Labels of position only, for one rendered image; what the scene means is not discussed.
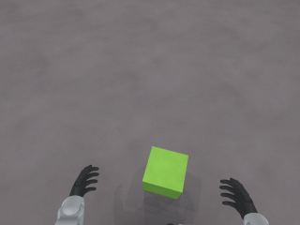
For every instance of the robot right hand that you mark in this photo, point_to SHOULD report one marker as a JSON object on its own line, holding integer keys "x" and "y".
{"x": 243, "y": 203}

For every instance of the carton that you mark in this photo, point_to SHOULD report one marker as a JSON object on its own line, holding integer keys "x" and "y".
{"x": 165, "y": 173}

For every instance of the robot right forearm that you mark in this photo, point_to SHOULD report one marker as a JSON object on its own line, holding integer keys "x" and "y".
{"x": 254, "y": 219}

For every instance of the robot left hand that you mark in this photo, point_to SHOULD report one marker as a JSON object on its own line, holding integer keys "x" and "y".
{"x": 79, "y": 188}

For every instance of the robot left forearm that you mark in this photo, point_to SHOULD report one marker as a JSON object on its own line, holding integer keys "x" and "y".
{"x": 71, "y": 211}

